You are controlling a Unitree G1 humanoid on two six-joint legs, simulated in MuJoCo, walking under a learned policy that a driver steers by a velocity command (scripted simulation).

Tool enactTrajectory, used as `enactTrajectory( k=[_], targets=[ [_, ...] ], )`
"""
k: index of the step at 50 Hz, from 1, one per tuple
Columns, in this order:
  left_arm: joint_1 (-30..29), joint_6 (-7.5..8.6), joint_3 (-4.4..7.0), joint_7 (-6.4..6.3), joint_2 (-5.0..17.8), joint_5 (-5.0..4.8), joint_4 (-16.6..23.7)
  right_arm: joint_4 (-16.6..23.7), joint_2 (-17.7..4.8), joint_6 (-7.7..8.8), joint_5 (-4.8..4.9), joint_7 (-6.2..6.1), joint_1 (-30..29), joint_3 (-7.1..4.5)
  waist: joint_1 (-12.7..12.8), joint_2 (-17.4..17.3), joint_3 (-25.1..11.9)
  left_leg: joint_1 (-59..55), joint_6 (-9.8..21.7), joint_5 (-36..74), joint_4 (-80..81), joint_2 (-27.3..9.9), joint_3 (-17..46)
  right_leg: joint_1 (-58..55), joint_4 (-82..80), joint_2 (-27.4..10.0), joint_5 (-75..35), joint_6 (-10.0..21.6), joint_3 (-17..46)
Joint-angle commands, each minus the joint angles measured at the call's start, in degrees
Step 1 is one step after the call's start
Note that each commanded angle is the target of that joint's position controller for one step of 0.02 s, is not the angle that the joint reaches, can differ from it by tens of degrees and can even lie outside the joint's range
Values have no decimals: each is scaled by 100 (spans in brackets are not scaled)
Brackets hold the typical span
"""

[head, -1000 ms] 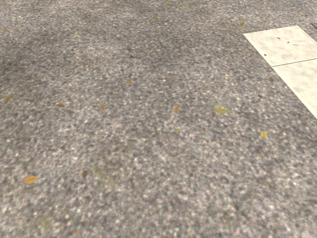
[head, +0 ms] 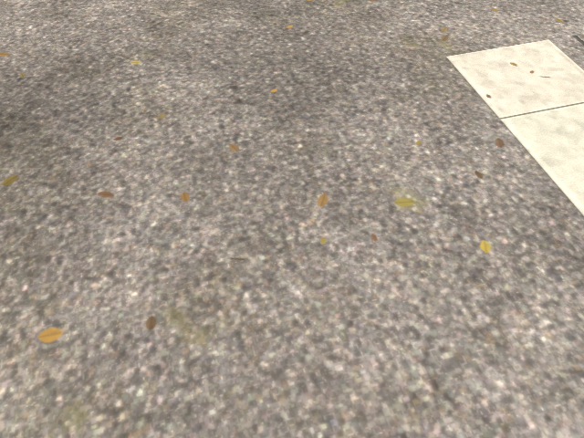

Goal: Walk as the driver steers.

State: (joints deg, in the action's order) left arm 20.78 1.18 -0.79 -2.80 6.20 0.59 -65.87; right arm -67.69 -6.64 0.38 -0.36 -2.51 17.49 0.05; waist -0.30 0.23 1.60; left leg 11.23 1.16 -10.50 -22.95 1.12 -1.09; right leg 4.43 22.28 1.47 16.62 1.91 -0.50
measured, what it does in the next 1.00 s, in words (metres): lifts its right foot, turning left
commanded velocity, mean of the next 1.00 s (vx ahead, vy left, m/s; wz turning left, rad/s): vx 0.05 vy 0.00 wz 0.34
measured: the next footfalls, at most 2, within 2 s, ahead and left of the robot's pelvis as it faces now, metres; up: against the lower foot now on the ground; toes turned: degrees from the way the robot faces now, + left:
right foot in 1.02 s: +0.11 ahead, -0.07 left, +0.00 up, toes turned +23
left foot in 1.50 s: +0.33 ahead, +0.23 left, +0.00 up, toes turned +27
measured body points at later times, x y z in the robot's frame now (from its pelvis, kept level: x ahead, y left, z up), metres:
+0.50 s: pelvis +0.00 +0.02 -0.03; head +0.02 +0.04 +0.42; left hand -0.03 +0.27 -0.19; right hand +0.08 -0.21 -0.17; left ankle +0.01 +0.10 -0.75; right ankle -0.05 -0.10 -0.74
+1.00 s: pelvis +0.04 +0.01 +0.00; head +0.04 +0.01 +0.45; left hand +0.05 +0.30 -0.12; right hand +0.17 -0.22 -0.14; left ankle +0.01 +0.10 -0.74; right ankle +0.07 -0.09 -0.73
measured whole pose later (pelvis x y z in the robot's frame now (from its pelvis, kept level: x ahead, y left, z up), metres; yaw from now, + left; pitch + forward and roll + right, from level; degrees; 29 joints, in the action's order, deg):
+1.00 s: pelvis +0.04 +0.01 +0.00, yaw +23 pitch +2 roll +0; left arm 11.1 1.1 3.0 -0.5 13.1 1.4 -48.6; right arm -51.2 -13.7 -0.2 -1.3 -0.2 18.8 -5.0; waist -1.8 -1.0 -2.0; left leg 13.5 5.0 -11.2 -22.9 7.1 9.7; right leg 16.7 32.8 1.3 20.7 1.3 -0.5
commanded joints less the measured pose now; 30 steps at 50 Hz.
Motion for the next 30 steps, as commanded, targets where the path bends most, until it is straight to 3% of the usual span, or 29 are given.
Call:
enactTrajectory(
  k=[1,8,13,16,18,20,23,24,25,26,27,28,29,30],
  targets=[
    [561,15,47,-11,355,0,-6,8,-369,12,1,-12,447,-46,-1,11,386,-240,141,737,280,-598,589,640,-486,-653,-891,138,533],
    [551,24,60,-21,381,2,7,9,-348,8,5,-7,469,-41,-10,21,407,-168,137,786,244,-588,604,558,-480,-649,-946,136,481],
    [399,-26,280,-152,768,12,296,545,-540,-5,2,22,-51,-132,78,182,270,617,219,727,-520,-317,570,339,-134,-777,-1094,299,371],
    [464,-129,464,-224,1016,51,402,822,-477,-60,-68,33,-71,-167,89,516,306,1179,215,116,-1434,-55,323,452,-76,-1330,-1163,674,624],
    [259,-160,516,-256,1023,74,551,961,-444,-94,-142,54,-15,-209,41,744,324,1362,292,-1070,-2286,-46,162,728,-31,-1886,-1661,1053,891],
    [59,-130,537,-248,1057,105,682,1119,-392,-110,-168,89,-129,-242,24,590,446,1603,359,-1944,-2611,-181,-7,764,81,-2175,-2300,1247,884],
    [-209,-112,601,-181,1230,109,776,1197,-330,-23,-71,114,71,-267,-179,374,252,738,406,-814,-1380,-63,-223,900,756,-1752,-2406,697,217],
    [-80,-116,615,-133,1208,126,761,1205,-547,39,-63,105,216,-345,-231,-41,135,268,482,-45,-648,-105,249,1096,1550,-1383,-1847,384,-173],
    [-88,-118,561,-89,943,21,1076,1328,-1458,103,-124,78,455,-573,-248,-1607,-56,-412,1119,2124,123,-1593,2649,2322,3330,-376,175,-164,-923],
    [-440,-220,522,-92,875,-7,1274,1232,-1448,53,-91,126,891,-548,-410,-1513,-459,-490,1719,3230,545,-2198,3713,2538,4270,146,2259,-166,-194],
    [-418,-277,508,-74,848,5,1272,1268,-1457,22,-60,119,709,-566,-177,-781,-292,-312,1784,2594,460,-2035,3139,2588,4691,-95,1956,-149,144],
    [-561,-267,468,-47,756,7,1283,1424,-1398,-26,-66,81,307,-579,-127,-350,-79,-36,1649,1915,467,-1753,2696,2710,4726,-192,1492,-143,196],
    [-702,-220,476,-30,804,13,1336,1571,-1358,-84,-71,45,-21,-574,-38,-244,34,55,1418,1476,545,-1435,2366,2794,4498,-293,1054,-123,270],
    [-715,-197,514,-10,972,68,1387,1666,-1209,-110,-45,28,-225,-539,33,-387,-22,25,1287,1493,578,-1209,2123,2745,4288,-342,747,-126,280]
  ],
)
